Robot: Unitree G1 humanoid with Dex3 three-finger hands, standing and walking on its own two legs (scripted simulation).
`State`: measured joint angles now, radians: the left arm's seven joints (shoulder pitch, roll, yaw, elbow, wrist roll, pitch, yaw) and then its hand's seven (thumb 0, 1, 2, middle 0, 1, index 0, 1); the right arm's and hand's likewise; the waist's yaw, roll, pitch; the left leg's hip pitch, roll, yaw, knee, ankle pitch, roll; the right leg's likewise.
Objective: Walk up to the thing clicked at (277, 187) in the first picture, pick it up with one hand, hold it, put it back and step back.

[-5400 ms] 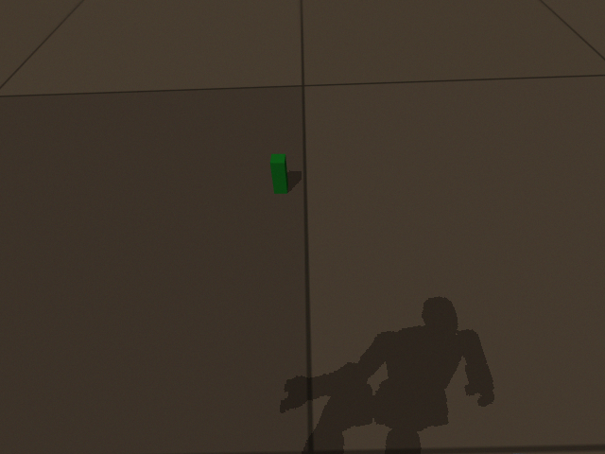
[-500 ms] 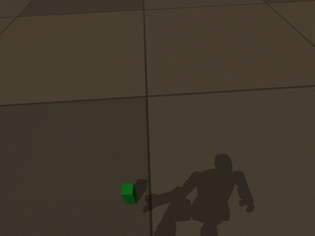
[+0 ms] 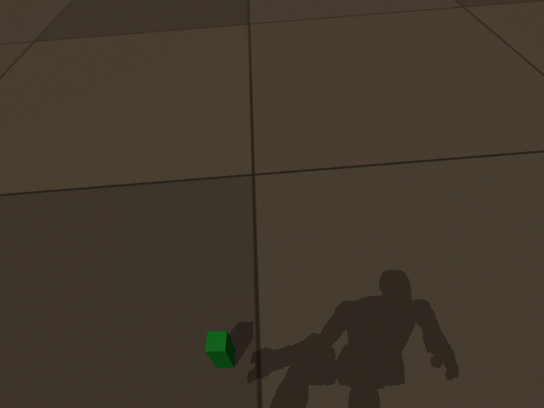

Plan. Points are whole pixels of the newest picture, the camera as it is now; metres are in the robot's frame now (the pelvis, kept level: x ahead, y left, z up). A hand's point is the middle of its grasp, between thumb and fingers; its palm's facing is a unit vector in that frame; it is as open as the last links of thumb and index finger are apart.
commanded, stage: walk up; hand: left
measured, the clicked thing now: (221, 350) +0.39 +0.24 -0.68
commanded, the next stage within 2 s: none
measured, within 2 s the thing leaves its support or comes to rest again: neither
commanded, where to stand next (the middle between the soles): +0.07 +0.03 m, yaw +0 degrees
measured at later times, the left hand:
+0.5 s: hand (118, 404) +0.16 +0.31 -0.16, palm faces -0.01 -0.93 -0.36, open 7.3 cm
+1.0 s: hand out of the picture +0.02 +0.30 -0.15, palm faces +0.01 -0.94 -0.33, open 7.4 cm
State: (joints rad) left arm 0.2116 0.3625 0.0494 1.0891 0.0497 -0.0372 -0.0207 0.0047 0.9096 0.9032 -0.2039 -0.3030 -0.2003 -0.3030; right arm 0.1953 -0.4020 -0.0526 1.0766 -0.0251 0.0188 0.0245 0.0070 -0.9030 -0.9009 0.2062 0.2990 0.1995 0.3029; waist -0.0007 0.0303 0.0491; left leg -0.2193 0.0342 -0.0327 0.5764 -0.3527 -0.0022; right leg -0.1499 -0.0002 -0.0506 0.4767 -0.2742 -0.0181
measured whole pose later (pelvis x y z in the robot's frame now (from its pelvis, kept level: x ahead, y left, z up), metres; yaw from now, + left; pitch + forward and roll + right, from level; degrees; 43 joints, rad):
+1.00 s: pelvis -0.03 +0.04 -0.01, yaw +2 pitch -2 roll +0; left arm 0.28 0.38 0.06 0.86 0.04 0.00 -0.05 0.00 0.90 0.90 -0.21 -0.30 -0.20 -0.30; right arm 0.27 -0.40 -0.05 0.95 -0.03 0.00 0.03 0.01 -0.90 -0.90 0.21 0.30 0.20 0.30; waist 0.03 -0.02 0.07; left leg -0.17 -0.04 0.00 0.55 -0.39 0.04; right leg -0.21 -0.04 -0.03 0.57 -0.33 -0.01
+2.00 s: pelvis -0.09 +0.03 -0.01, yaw +0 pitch -1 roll -1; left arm 0.23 0.44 0.07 0.88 0.02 0.06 -0.02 0.01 0.91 0.90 -0.20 -0.30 -0.20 -0.30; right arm 0.24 -0.41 -0.05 0.83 -0.05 0.00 -0.01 0.01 -0.90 -0.90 0.21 0.30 0.20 0.30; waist 0.01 -0.06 0.13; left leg -0.33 0.05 0.03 0.66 -0.31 0.02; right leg -0.33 0.02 0.09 0.88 -0.50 0.03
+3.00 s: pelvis -0.09 +0.02 +0.00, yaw -2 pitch -3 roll +0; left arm 0.11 0.36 0.00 1.08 0.01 -0.02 -0.01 0.01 0.91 0.90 -0.21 -0.30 -0.20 -0.30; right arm 0.10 -0.36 -0.02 1.07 -0.01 -0.01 0.02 0.01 -0.90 -0.90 0.21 0.30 0.20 0.30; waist 0.00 0.00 0.06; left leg -0.18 0.03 0.02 0.47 -0.23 -0.01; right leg -0.10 -0.01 0.07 0.45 -0.30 0.02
